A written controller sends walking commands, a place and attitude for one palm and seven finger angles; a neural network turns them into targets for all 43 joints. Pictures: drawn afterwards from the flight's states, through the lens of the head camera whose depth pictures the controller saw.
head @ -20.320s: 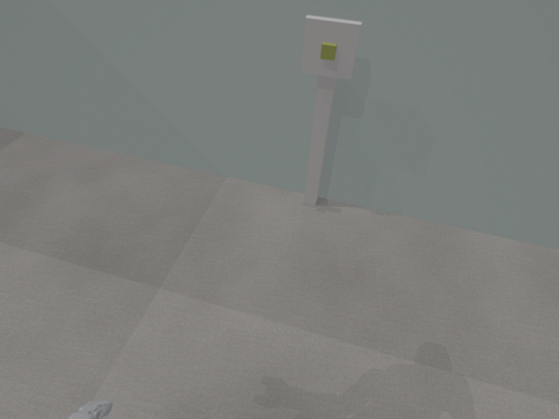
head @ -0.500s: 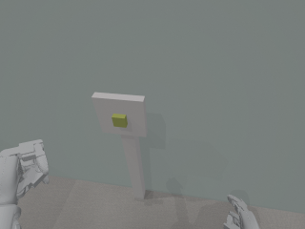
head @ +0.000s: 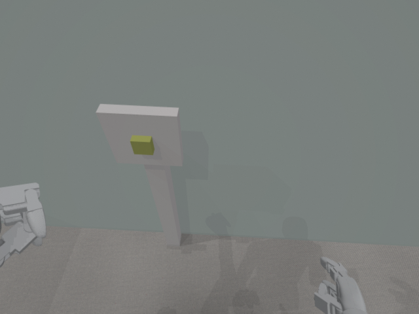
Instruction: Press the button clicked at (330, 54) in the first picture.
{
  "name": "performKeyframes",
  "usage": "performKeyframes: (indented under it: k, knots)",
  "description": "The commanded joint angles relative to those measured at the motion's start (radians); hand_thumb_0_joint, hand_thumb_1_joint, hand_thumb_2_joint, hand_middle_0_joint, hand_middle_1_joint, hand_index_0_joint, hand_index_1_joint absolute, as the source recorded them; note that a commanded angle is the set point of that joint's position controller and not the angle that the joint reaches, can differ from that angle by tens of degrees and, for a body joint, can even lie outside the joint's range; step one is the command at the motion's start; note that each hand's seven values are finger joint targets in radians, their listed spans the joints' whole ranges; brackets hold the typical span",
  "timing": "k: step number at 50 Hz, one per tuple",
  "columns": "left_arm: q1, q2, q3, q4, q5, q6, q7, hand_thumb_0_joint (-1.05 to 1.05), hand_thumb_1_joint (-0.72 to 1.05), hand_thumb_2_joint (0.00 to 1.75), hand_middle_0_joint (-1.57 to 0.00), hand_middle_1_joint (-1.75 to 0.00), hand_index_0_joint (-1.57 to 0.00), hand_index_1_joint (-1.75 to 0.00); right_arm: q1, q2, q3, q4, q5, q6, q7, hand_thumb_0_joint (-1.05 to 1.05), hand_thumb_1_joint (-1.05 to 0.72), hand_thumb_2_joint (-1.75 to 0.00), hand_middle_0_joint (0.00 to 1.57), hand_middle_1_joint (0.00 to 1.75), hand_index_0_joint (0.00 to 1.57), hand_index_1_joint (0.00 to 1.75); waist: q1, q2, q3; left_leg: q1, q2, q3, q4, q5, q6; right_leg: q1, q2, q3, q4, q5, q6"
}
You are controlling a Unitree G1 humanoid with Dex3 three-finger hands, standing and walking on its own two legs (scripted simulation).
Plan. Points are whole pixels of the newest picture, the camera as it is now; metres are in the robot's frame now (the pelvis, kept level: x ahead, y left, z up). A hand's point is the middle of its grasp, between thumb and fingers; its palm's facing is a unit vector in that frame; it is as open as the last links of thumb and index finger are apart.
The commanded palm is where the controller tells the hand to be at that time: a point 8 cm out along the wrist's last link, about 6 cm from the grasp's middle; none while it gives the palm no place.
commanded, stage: step back with the hand held close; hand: left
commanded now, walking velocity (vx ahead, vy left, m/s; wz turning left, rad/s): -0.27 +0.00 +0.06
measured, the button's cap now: (143, 144) +0.48 +0.20 +0.01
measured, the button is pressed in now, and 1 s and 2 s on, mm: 0 0 0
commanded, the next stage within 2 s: stop stepping back and stand still in 0.74 s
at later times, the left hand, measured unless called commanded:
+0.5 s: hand out of the picture +0.08 +0.28 +0.16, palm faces +0.41 -0.79 -0.46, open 3.1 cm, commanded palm +0.01 +0.32 +0.18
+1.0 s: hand out of the picture -0.01 +0.34 +0.15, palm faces +0.43 -0.83 -0.35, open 3.1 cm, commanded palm -0.08 +0.36 +0.18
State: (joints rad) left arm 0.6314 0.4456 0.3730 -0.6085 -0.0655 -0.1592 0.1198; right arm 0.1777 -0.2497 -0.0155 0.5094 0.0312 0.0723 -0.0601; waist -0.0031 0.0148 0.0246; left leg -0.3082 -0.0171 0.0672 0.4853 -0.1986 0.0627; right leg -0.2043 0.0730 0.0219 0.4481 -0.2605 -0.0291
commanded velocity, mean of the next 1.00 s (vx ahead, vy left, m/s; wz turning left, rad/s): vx -0.25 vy -0.01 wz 0.00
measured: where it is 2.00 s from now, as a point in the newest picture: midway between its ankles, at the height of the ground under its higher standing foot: outside the picture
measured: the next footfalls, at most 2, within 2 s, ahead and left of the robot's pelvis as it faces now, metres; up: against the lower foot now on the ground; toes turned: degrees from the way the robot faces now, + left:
right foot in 0.42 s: -0.11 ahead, -0.09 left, +0.00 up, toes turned +7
left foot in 0.94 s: -0.13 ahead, +0.17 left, +0.00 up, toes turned +0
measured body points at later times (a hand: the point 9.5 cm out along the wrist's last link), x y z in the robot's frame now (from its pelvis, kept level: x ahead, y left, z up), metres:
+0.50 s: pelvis -0.10 +0.03 -0.01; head -0.06 +0.05 +0.44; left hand +0.05 +0.32 +0.19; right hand +0.10 -0.17 -0.10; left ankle +0.03 +0.08 -0.74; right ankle -0.15 -0.10 -0.74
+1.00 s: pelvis -0.19 +0.08 -0.01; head -0.19 +0.13 +0.43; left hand -0.03 +0.38 +0.17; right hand -0.02 -0.17 -0.07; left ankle -0.16 +0.14 -0.74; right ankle -0.18 -0.08 -0.72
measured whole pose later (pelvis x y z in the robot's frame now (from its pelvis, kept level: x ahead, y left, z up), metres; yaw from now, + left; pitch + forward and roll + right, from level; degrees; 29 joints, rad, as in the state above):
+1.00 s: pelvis -0.19 +0.08 -0.01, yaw +3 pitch +2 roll -2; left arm 0.54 0.41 0.37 -0.60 -0.02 -0.22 0.15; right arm 0.23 -0.20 -0.01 0.61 0.00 -0.07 -0.07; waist 0.00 -0.09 -0.02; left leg -0.38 -0.05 0.02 0.62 -0.28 0.09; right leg -0.39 0.02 0.05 0.76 -0.44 0.01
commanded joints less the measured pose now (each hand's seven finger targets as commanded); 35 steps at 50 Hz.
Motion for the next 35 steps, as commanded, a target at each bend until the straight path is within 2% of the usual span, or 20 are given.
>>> performKeyframes:
  k: [1,3,7,11,13,14,16,18,20,22,23,24,25,27,29,30,32,33,34,35]
  knots:
    - [0.071,0.118,0.134,-0.132,-0.012,-0.058,0.029,0.0,0.9,0.9,-1.3,-1.5,-1.3,-1.5,-0.083,-0.103,-0.043,-0.155,-0.006,-0.047,-0.006,0.0,-0.9,-0.9,0.2,0.3,0.2,0.3,0.009,0.044,-0.181,0.091,0.129,-0.147,-0.04,0.307,0.005,0.012,-0.106,0.074,0.002,0.354,0.059]
    - [0.054,0.102,0.112,-0.116,-0.01,-0.059,0.028,0.0,0.9,0.9,-1.3,-1.5,-1.3,-1.5,-0.074,-0.11,-0.044,-0.153,-0.006,-0.052,-0.006,0.0,-0.9,-0.9,0.2,0.3,0.2,0.3,0.0,0.019,-0.145,0.042,0.13,-0.164,-0.062,0.181,0.003,-0.007,-0.103,0.083,-0.016,0.252,0.047]
    - [0.017,0.104,0.104,-0.142,0.004,-0.076,0.033,0.0,0.9,0.9,-1.3,-1.5,-1.3,-1.5,-0.077,-0.118,-0.038,-0.159,-0.014,-0.075,-0.013,0.0,-0.9,-0.9,0.2,0.3,0.2,0.3,-0.003,0.033,-0.095,-0.1,0.151,-0.221,-0.151,-0.111,0.02,0.022,-0.085,0.082,-0.004,0.072,0.029]
    - [-0.041,0.108,0.122,-0.186,0.04,-0.094,0.038,0.0,0.9,0.9,-1.3,-1.5,-1.3,-1.5,-0.087,-0.128,-0.035,-0.162,-0.027,-0.108,-0.024,0.0,-0.9,-0.9,0.2,0.3,0.2,0.3,0.009,0.139,-0.061,-0.373,0.228,-0.331,-0.326,-0.495,0.06,0.196,-0.021,0.026,0.173,-0.02,0.031]
    - [-0.078,0.107,0.127,-0.21,0.053,-0.096,0.037,0.0,0.9,0.9,-1.3,-1.5,-1.3,-1.5,-0.081,-0.123,-0.037,-0.157,-0.034,-0.121,-0.025,0.0,-0.9,-0.9,0.2,0.3,0.2,0.3,0.014,0.169,-0.068,-0.449,0.249,-0.342,-0.364,-0.559,0.064,0.253,-0.001,-0.002,0.264,-0.034,0.029]
    - [-0.091,0.128,0.145,-0.228,0.052,-0.097,0.038,0.0,0.9,0.9,-1.3,-1.5,-1.3,-1.5,-0.083,-0.126,-0.04,-0.157,-0.037,-0.127,-0.025,0.0,-0.9,-0.9,0.2,0.3,0.2,0.3,0.017,0.17,-0.077,-0.451,0.254,-0.34,-0.36,-0.56,0.064,0.253,0.003,-0.001,0.279,-0.039,0.028]
    - [-0.06,0.11,0.135,-0.219,0.048,-0.102,0.033,0.0,0.9,0.9,-1.3,-1.5,-1.3,-1.5,-0.068,-0.112,-0.039,-0.147,-0.038,-0.143,-0.016,0.0,-0.9,-0.9,0.2,0.3,0.2,0.3,0.013,0.128,-0.091,-0.389,0.24,-0.331,-0.333,-0.508,0.052,0.217,0.0,0.0,0.239,-0.093,0.016]
    - [-0.035,0.096,0.128,-0.208,0.037,-0.107,0.027,0.0,0.9,0.9,-1.3,-1.5,-1.3,-1.5,-0.064,-0.109,-0.038,-0.131,-0.041,-0.151,-0.005,0.0,-0.9,-0.9,0.2,0.3,0.2,0.3,0.009,0.124,-0.077,-0.314,0.215,-0.306,-0.31,-0.458,0.023,0.149,-0.001,0.0,0.144,-0.136,0.0]
    - [-0.023,0.085,0.107,-0.221,0.011,-0.118,0.026,0.0,0.9,0.9,-1.3,-1.5,-1.3,-1.5,-0.06,-0.092,-0.032,-0.113,-0.038,-0.158,0.007,0.0,-0.9,-0.9,0.2,0.3,0.2,0.3,0.001,0.069,-0.11,-0.121,0.17,-0.266,-0.235,-0.282,-0.032,0.018,-0.032,0.033,-0.009,-0.118,-0.016]
    - [-0.043,0.098,0.111,-0.23,-0.006,-0.14,0.028,0.0,0.9,0.9,-1.3,-1.5,-1.3,-1.5,-0.054,-0.085,-0.033,-0.087,-0.034,-0.155,0.014,0.0,-0.9,-0.9,0.2,0.3,0.2,0.3,-0.001,0.022,-0.184,0.084,0.12,-0.176,-0.139,-0.047,-0.083,-0.085,-0.075,0.075,-0.085,-0.04,-0.026]
    - [-0.08,0.094,0.092,-0.251,-0.005,-0.15,0.028,0.0,0.9,0.9,-1.3,-1.5,-1.3,-1.5,-0.048,-0.088,-0.039,-0.077,-0.027,-0.156,0.016,0.0,-0.9,-0.9,0.2,0.3,0.2,0.3,-0.012,0.001,-0.226,0.194,0.101,-0.138,-0.085,0.02,-0.083,-0.143,-0.087,0.072,-0.08,0.0,-0.024]
    - [-0.075,0.12,0.113,-0.264,-0.007,-0.153,0.033,0.0,0.9,0.9,-1.3,-1.5,-1.3,-1.5,-0.049,-0.09,-0.049,-0.071,-0.019,-0.162,0.014,0.0,-0.9,-0.9,0.2,0.3,0.2,0.3,-0.01,-0.069,-0.27,0.278,0.101,-0.128,-0.022,0.037,-0.058,-0.186,-0.1,0.079,-0.078,0.042,-0.01]
    - [-0.04,0.12,0.118,-0.241,-0.008,-0.15,0.034,0.0,0.9,0.9,-1.3,-1.5,-1.3,-1.5,-0.05,-0.093,-0.05,-0.069,-0.019,-0.16,0.008,0.0,-0.9,-0.9,0.2,0.3,0.2,0.3,-0.018,-0.053,-0.273,0.282,0.106,-0.136,-0.006,0.019,-0.042,-0.202,-0.111,0.076,-0.068,0.039,-0.008]
    - [-0.031,0.132,0.128,-0.243,-0.009,-0.149,0.034,0.0,0.9,0.9,-1.3,-1.5,-1.3,-1.5,-0.078,-0.096,-0.046,-0.082,-0.022,-0.16,0.005,0.0,-0.9,-0.9,0.2,0.3,0.2,0.3,-0.017,0.005,-0.216,0.252,0.115,-0.151,-0.029,-0.057,-0.041,-0.256,-0.1,0.07,-0.075,-0.063,-0.013]
    - [-0.016,0.158,0.16,-0.226,-0.012,-0.148,0.036,0.0,0.9,0.9,-1.3,-1.5,-1.3,-1.5,-0.105,-0.104,-0.044,-0.084,-0.032,-0.162,-0.002,0.0,-0.9,-0.9,0.2,0.3,0.2,0.3,-0.011,0.092,-0.152,0.157,0.149,-0.206,-0.136,-0.168,-0.045,-0.249,-0.053,0.043,-0.058,-0.185,-0.012]
    - [-0.013,0.134,0.144,-0.211,-0.01,-0.144,0.034,0.0,0.9,0.9,-1.3,-1.5,-1.3,-1.5,-0.105,-0.1,-0.039,-0.085,-0.036,-0.159,-0.004,0.0,-0.9,-0.9,0.2,0.3,0.2,0.3,-0.01,0.13,-0.127,0.058,0.184,-0.264,-0.24,-0.27,-0.051,-0.172,-0.016,0.016,-0.009,-0.22,-0.01]
    - [-0.026,0.14,0.165,-0.198,-0.001,-0.136,0.029,0.0,0.9,0.9,-1.3,-1.5,-1.3,-1.5,-0.113,-0.114,-0.045,-0.09,-0.048,-0.155,-0.004,0.0,-0.9,-0.9,0.2,0.3,0.2,0.3,0.006,0.218,-0.106,-0.196,0.264,-0.359,-0.452,-0.495,-0.079,0.068,0.064,-0.039,0.155,-0.232,-0.009]
    - [-0.023,0.149,0.176,-0.18,-0.004,-0.128,0.026,0.0,0.9,0.9,-1.3,-1.5,-1.3,-1.5,-0.11,-0.106,-0.046,-0.088,-0.055,-0.149,-0.004,0.0,-0.9,-0.9,0.2,0.3,0.2,0.3,0.015,0.218,-0.116,-0.259,0.278,-0.35,-0.48,-0.508,-0.096,0.132,0.069,-0.053,0.207,-0.246,-0.017]
    - [-0.029,0.16,0.176,-0.182,-0.005,-0.13,0.023,0.0,0.9,0.9,-1.3,-1.5,-1.3,-1.5,-0.113,-0.101,-0.049,-0.088,-0.054,-0.148,-0.002,0.0,-0.9,-0.9,0.2,0.3,0.2,0.3,0.02,0.2,-0.121,-0.253,0.266,-0.319,-0.463,-0.462,-0.102,0.127,0.066,-0.055,0.193,-0.249,-0.02]
    - [-0.017,0.137,0.154,-0.18,-0.011,-0.131,0.02,0.0,0.9,0.9,-1.3,-1.5,-1.3,-1.5,-0.094,-0.086,-0.053,-0.083,-0.053,-0.147,0.006,0.0,-0.9,-0.9,0.2,0.3,0.2,0.3,0.018,0.177,-0.16,-0.187,0.242,-0.258,-0.41,-0.386,-0.124,0.103,0.044,-0.057,0.144,-0.247,-0.03]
